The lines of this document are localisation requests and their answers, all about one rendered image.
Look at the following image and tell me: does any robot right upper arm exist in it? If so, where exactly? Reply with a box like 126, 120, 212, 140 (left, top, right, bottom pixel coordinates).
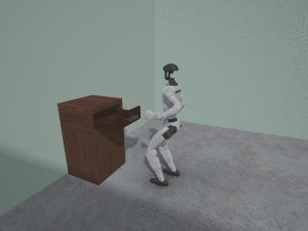
178, 84, 186, 108

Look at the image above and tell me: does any drawer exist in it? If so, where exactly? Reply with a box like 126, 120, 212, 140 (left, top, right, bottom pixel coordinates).
92, 106, 141, 133

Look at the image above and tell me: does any robot left upper arm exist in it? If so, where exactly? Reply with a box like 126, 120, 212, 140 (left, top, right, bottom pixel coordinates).
161, 86, 182, 112

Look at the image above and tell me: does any humanoid robot head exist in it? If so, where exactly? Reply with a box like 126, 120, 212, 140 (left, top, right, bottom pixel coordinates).
163, 64, 178, 86

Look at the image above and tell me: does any handle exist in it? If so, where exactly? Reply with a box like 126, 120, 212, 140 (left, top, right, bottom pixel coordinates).
125, 115, 139, 122

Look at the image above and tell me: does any cabinet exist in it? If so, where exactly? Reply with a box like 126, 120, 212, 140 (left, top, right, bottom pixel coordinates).
57, 95, 126, 186

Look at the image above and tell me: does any robot left forearm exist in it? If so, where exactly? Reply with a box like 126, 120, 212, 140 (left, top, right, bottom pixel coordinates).
154, 104, 180, 119

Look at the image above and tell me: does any robot right hand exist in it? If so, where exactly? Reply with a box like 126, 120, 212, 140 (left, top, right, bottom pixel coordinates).
159, 118, 168, 125

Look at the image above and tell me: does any robot left foot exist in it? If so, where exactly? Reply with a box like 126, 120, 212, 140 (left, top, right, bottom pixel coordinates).
150, 178, 168, 187

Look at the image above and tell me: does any robot left hand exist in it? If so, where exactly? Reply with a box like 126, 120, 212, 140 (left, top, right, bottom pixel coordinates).
144, 110, 154, 121

